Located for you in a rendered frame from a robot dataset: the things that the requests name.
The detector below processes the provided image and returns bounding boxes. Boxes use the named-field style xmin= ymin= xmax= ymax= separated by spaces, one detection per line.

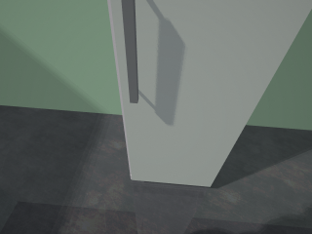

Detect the fridge door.
xmin=110 ymin=0 xmax=312 ymax=187

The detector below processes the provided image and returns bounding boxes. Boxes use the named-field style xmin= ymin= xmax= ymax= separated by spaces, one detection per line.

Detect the handle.
xmin=121 ymin=0 xmax=139 ymax=103

